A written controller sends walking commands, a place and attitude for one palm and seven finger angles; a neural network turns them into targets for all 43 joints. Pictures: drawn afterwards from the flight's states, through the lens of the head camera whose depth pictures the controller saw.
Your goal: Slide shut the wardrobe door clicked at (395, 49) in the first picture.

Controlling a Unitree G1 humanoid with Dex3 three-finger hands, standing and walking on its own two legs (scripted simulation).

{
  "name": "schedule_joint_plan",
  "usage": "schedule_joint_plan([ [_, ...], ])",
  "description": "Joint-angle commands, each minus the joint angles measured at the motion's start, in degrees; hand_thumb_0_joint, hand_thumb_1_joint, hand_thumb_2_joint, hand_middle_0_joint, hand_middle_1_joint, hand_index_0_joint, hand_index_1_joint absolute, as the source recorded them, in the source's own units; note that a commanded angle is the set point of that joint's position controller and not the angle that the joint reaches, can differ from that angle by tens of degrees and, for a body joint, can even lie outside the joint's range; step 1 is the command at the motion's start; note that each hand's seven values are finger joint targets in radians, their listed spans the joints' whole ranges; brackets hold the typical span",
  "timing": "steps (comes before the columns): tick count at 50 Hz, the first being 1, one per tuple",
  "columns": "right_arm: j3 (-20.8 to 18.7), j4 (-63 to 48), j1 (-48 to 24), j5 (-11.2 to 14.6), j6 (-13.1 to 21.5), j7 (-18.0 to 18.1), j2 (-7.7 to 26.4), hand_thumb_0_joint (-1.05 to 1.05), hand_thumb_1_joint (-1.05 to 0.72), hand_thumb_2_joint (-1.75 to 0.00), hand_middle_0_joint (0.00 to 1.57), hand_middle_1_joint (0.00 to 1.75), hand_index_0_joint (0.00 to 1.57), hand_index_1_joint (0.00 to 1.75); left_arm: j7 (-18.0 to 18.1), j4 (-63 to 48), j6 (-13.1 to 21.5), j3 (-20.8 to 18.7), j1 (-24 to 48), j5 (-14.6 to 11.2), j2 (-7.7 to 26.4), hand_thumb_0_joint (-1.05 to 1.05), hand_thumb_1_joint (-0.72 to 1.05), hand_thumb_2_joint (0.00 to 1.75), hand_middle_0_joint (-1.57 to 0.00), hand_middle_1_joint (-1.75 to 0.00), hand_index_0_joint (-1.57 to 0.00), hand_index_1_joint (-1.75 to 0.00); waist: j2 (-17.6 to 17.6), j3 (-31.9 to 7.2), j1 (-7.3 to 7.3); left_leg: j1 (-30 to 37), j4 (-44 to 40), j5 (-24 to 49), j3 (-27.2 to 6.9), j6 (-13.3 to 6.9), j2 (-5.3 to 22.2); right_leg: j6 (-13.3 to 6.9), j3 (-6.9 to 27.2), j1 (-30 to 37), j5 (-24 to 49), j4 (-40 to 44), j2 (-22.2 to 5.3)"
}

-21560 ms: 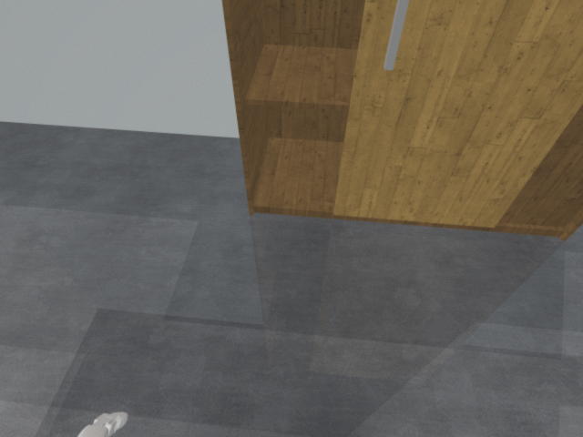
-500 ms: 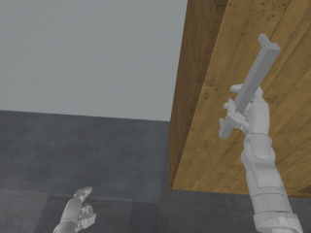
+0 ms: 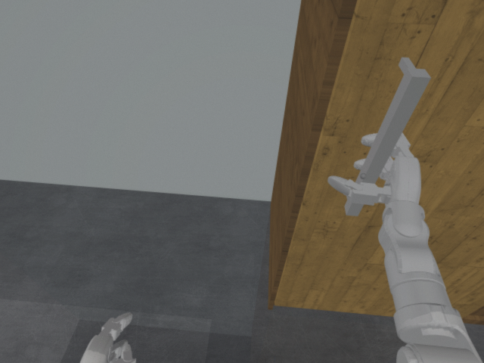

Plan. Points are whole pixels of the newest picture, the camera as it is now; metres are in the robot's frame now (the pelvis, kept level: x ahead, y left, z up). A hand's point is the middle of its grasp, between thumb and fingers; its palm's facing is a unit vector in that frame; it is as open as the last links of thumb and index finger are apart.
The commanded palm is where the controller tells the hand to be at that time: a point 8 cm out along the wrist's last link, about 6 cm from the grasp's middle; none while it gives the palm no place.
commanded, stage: loosen the grip on the handle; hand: right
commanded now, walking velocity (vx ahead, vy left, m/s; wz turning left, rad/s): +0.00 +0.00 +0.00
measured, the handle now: (374, 148) +0.45 -0.19 +0.15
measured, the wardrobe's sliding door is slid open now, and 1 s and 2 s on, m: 0.00 0.00 0.00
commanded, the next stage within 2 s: slip the hand off the handle in 0.28 s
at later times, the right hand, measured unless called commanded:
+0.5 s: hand (364, 181) +0.40 -0.17 +0.11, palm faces +0.18 +0.98 -0.11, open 14.6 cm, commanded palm +0.37 -0.23 +0.12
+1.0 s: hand (399, 184) +0.40 -0.23 +0.11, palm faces +0.22 +0.97 -0.12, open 14.6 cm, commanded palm +0.36 -0.28 +0.12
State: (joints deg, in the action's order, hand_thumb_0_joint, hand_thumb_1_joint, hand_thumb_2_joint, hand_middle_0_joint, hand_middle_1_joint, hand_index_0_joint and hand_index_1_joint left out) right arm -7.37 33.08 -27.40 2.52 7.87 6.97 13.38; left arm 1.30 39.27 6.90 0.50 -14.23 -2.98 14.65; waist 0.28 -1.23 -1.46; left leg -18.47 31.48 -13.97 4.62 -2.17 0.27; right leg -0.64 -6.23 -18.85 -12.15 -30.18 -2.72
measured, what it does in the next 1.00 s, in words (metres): stands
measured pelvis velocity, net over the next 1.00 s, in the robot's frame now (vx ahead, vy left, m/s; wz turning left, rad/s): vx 0.03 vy -0.02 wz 0.01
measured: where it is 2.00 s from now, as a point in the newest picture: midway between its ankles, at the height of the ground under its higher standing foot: outside the picture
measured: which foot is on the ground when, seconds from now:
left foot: down 0.00-1.00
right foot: down 0.00-1.00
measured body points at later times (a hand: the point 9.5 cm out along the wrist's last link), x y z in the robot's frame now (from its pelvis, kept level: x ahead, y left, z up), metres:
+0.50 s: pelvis +0.03 -0.02 +0.00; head +0.04 -0.02 +0.45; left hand +0.17 +0.22 -0.10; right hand +0.39 -0.22 +0.12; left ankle +0.03 +0.09 -0.73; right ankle +0.04 -0.12 -0.73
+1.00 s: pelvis +0.03 -0.02 +0.00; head +0.04 -0.02 +0.45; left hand +0.16 +0.23 -0.10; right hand +0.39 -0.28 +0.12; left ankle +0.03 +0.09 -0.73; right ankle +0.04 -0.12 -0.73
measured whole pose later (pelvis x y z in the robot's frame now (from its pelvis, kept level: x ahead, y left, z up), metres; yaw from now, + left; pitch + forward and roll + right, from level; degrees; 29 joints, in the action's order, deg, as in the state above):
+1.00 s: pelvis +0.03 -0.02 +0.00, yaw +0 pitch +3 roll +1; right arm -13.1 28.2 -19.8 5.6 9.3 -0.1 17.5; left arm 2.8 38.2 4.3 1.6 -15.1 -2.0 14.1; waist -0.7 -2.8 -0.5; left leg -19.8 33.5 -17.0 4.0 -0.8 0.5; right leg -1.6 -5.1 -21.5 -16.9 -35.0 -1.8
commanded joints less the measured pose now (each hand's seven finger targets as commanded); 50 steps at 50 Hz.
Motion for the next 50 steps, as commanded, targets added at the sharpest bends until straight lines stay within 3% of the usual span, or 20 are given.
schedule_joint_plan([
  [1,0.85,-10.78,-27.84,0.54,5.09,-0.88,8.28,0.0,0.55,-0.2,0.37,1.3,0.37,1.3,1.45,-7.48,3.82,-1.98,4.67,-0.47,6.91,0.0,0.9,0.9,-0.2,-0.3,-0.2,-0.3,1.65,-10.31,-0.57,-0.67,-10.05,-11.83,-6.83,1.55,0.97,-1.43,3.11,3.8,-9.87,4.16,2.33],
  [3,-1.26,-8.58,-27.12,0.91,4.94,-0.71,10.57,0.0,0.55,-0.2,0.34,1.27,0.34,1.27,1.64,-7.16,3.7,-1.98,4.46,-0.35,7.4,0.0,0.9,0.9,-0.2,-0.3,-0.2,-0.3,3.86,-10.51,-0.24,0.69,-10.49,-12.56,-7.49,1.74,1.19,-1.55,3.43,1.84,-9.29,3.83,2.4],
  [4,0.06,-10.16,-27.65,0.97,5.09,-0.68,9.09,0.0,0.55,-0.2,0.33,1.25,0.33,1.25,1.62,-7.46,3.86,-1.87,4.43,-0.29,7.01,0.0,0.9,0.9,-0.2,-0.3,-0.2,-0.3,2.64,-10.69,-0.2,0.44,-10.31,-11.98,-7.46,1.73,1.19,-1.59,3.26,2.66,-9.0,3.71,2.43],
  [5,-2.05,-10.16,-24.59,1.04,5.3,-0.66,10.45,0.0,0.55,-0.2,0.32,1.23,0.32,1.23,1.6,-7.34,3.96,-2.18,4.33,-0.03,7.04,0.0,0.9,0.9,-0.2,-0.3,-0.2,-0.3,1.48,-12.31,0.98,1.66,-9.62,-10.2,-7.0,1.42,1.04,-1.6,3.49,3.14,-8.01,3.74,2.44],
  [8,-2.06,-15.33,-20.18,1.34,6.12,-0.1,8.74,0.0,0.55,-0.2,0.28,1.18,0.28,1.18,1.25,-7.78,4.27,-2.38,3.78,0.53,6.98,0.0,0.9,0.9,-0.2,-0.3,-0.2,-0.3,-1.13,-16.36,1.83,3.63,-6.36,1.07,-4.65,0.83,0.13,-1.48,3.93,6.75,0.37,3.34,1.93],
  [9,-0.94,-17.07,-18.23,1.79,6.04,0.1,6.68,0.0,0.55,-0.2,0.26,1.17,0.26,1.17,1.09,-8.06,4.48,-2.41,3.31,0.73,6.83,0.0,0.9,0.9,-0.2,-0.3,-0.2,-0.3,0.4,-16.52,1.97,4.15,-5.73,4.57,-4.29,0.96,0.01,-1.48,3.71,7.3,2.93,2.96,1.85],
  [10,-2.39,-18.32,-17.4,1.48,5.97,0.49,8.33,0.0,0.55,-0.2,0.25,1.15,0.25,1.15,1.1,-7.64,4.41,-2.71,2.96,0.85,7.05,0.0,0.9,0.9,-0.2,-0.3,-0.2,-0.3,0.3,-17.27,1.9,4.39,-4.83,7.85,-3.9,0.94,-0.17,-1.4,3.71,8.04,5.72,2.61,1.66],
  [13,-1.35,-22.02,-14.71,0.68,4.62,1.43,6.86,0.0,0.55,-0.2,0.25,1.15,0.25,1.15,0.72,-7.52,4.12,-2.87,2.31,1.06,7.01,0.0,0.9,0.9,-0.2,-0.3,-0.2,-0.3,0.15,-17.27,1.61,3.99,-3.52,12.56,-2.92,0.98,-0.45,-1.12,4.17,9.59,11.04,2.05,1.14],
  [15,0.1,-24.47,-15.92,0.39,3.5,2.04,5.45,0.0,0.55,-0.2,0.25,1.15,0.25,1.15,0.81,-7.48,3.85,-2.91,2.46,1.18,6.78,0.0,0.9,0.9,-0.2,-0.3,-0.2,-0.3,0.57,-17.02,0.93,3.08,-3.67,11.98,-2.82,1.28,-0.5,-1.06,4.19,10.27,10.59,1.92,1.11],
  [17,-0.99,-25.63,-15.94,-0.31,2.67,2.68,7.22,0.0,0.55,-0.2,0.25,1.15,0.25,1.15,1.17,-7.14,3.37,-2.74,2.61,1.33,6.8,0.0,0.9,0.9,-0.2,-0.3,-0.2,-0.3,0.71,-16.27,0.99,3.44,-3.82,11.05,-2.84,1.11,-0.58,-0.96,4.41,10.16,10.11,2.1,1.0],
  [18,0.8,-26.76,-15.83,-0.42,2.48,2.58,4.94,0.0,0.55,-0.2,0.25,1.15,0.25,1.15,1.1,-7.51,3.2,-2.68,2.95,1.33,6.45,0.0,0.9,0.9,-0.2,-0.3,-0.2,-0.3,-1.0,-17.15,1.0,3.42,-3.47,12.26,-2.78,1.03,-0.52,-0.9,4.42,11.06,11.54,2.01,1.1],
  [19,0.65,-18.68,-10.19,-0.43,1.62,2.64,3.24,0.0,0.55,-0.2,0.25,1.15,0.25,1.15,1.19,-6.43,2.82,-2.66,1.6,1.6,6.37,0.0,0.9,0.9,-0.2,-0.3,-0.2,-0.3,3.16,-13.41,0.48,1.66,-3.29,12.09,-2.25,1.15,-0.63,-0.7,4.6,8.96,10.9,1.38,1.08],
  [23,-2.11,-22.87,-11.56,-0.76,2.65,1.9,7.54,0.0,0.55,-0.2,0.25,1.15,0.25,1.15,1.27,-7.96,1.51,-2.33,2.9,1.66,6.67,0.0,0.9,0.9,-0.2,-0.3,-0.2,-0.3,0.32,-15.76,1.7,2.79,-2.69,11.06,-2.72,0.88,-0.33,-0.65,4.68,8.18,9.64,1.18,1.53],
  [24,-1.65,-23.23,-11.34,-0.68,2.6,1.69,6.85,0.0,0.55,-0.2,0.25,1.15,0.25,1.15,1.34,-8.22,1.32,-2.24,3.23,1.61,6.21,0.0,0.9,0.9,-0.2,-0.3,-0.2,-0.3,-0.24,-16.2,1.91,3.1,-2.57,11.07,-2.67,0.83,-0.31,-0.57,4.5,8.52,9.64,1.12,1.53],
  [35,-1.41,-21.18,-15.34,1.15,4.0,-2.51,7.74,0.0,0.55,-0.2,0.25,1.15,0.25,1.15,2.09,-7.83,1.01,-1.89,3.2,1.08,6.64,0.0,0.9,0.9,-0.2,-0.3,-0.2,-0.3,-1.36,-14.7,0.44,0.14,-2.29,10.11,-2.45,0.68,-0.62,-0.42,6.04,8.74,8.93,-0.15,1.46],
  [38,-3.18,-18.89,-15.85,1.8,4.06,-3.67,9.93,0.0,0.55,-0.2,0.25,1.15,0.25,1.15,2.35,-7.67,0.83,-1.84,2.85,0.97,7.07,0.0,0.9,0.9,-0.2,-0.3,-0.2,-0.3,-0.61,-14.99,0.27,0.25,-2.32,9.7,-2.56,0.79,-0.57,-0.6,6.02,7.53,8.07,-0.46,1.65],
  [43,-9.45,-16.85,-13.61,2.63,4.74,-5.19,16.2,0.0,0.55,-0.2,0.25,1.15,0.25,1.15,2.5,-7.82,0.32,-1.93,2.37,0.97,7.3,0.0,0.9,0.9,-0.2,-0.3,-0.2,-0.3,-1.06,-16.81,1.81,2.71,-1.75,11.79,-2.93,0.63,-0.55,-0.75,5.57,6.03,9.47,-0.7,1.99],
  [46,-9.26,-17.51,-12.93,3.65,5.31,-6.25,15.66,0.0,0.55,-0.2,0.25,1.15,0.25,1.15,2.41,-8.42,0.38,-1.89,2.59,0.79,7.19,0.0,0.9,0.9,-0.2,-0.3,-0.2,-0.3,-1.63,-16.25,1.97,2.68,-1.67,11.48,-2.92,0.71,-0.61,-0.72,5.24,5.39,8.79,-0.6,2.04],
  [48,-11.64,-17.21,-11.7,3.7,5.96,-6.7,18.57,0.0,0.55,-0.2,0.25,1.15,0.25,1.15,2.4,-8.58,0.35,-1.98,2.27,0.86,7.59,0.0,0.9,0.9,-0.2,-0.3,-0.2,-0.3,-1.23,-16.22,2.13,3.12,-1.83,10.92,-3.31,0.76,-0.72,-1.06,5.16,4.04,7.93,-0.78,2.09],
  [50,-8.87,-19.39,-7.79,4.29,6.8,-7.93,14.47,0.0,0.55,-0.2,0.25,1.15,0.25,1.15,1.99,-9.45,0.93,-2.36,2.21,0.75,7.23,0.0,0.9,0.9,-0.2,-0.3,-0.2,-0.3,-1.93,-17.57,2.5,3.1,-1.24,11.82,-2.92,0.65,-1.0,-1.01,5.08,5.4,9.4,-1.11,1.96],
])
